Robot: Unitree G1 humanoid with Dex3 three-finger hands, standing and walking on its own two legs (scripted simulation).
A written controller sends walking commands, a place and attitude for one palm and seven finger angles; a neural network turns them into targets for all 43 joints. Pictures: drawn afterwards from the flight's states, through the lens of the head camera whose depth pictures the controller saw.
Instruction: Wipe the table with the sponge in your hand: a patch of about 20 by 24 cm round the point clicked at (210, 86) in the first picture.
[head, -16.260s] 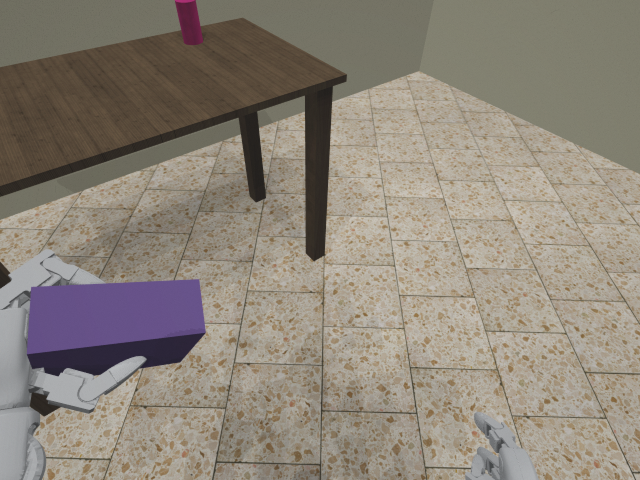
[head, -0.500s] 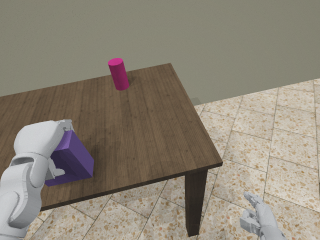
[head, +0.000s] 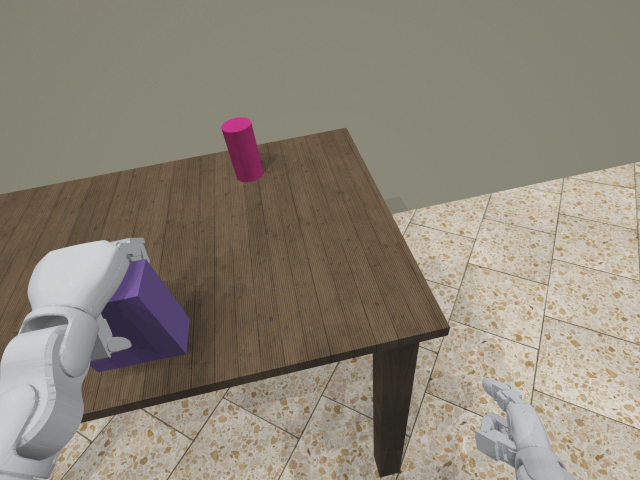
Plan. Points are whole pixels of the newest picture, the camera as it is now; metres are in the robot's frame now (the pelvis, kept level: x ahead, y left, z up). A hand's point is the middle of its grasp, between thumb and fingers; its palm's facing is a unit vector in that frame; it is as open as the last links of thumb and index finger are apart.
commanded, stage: lower the sponge onto the table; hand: left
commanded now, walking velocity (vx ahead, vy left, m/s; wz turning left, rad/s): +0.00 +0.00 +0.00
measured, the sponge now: (129, 328) +0.25 +0.29 +0.08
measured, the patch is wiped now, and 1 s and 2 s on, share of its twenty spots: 0.00 0.00 0.30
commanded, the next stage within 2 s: wipe forward along the first lane in 1.04 s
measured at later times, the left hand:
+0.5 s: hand (107, 318) +0.24 +0.29 +0.12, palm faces +0.01 -0.05 -1.00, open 9.6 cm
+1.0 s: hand (117, 325) +0.24 +0.29 +0.10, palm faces -0.01 -0.04 -1.00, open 9.6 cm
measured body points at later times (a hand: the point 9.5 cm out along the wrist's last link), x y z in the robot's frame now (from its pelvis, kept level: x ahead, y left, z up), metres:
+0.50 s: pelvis +0.00 +0.00 +0.00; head -0.02 -0.05 +0.45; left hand +0.23 +0.29 +0.17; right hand +0.22 -0.22 -0.09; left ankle +0.02 +0.12 -0.74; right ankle -0.01 -0.11 -0.74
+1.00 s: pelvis +0.00 +0.00 +0.00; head -0.01 -0.04 +0.45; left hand +0.23 +0.29 +0.16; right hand +0.22 -0.22 -0.10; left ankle +0.02 +0.12 -0.74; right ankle -0.01 -0.11 -0.74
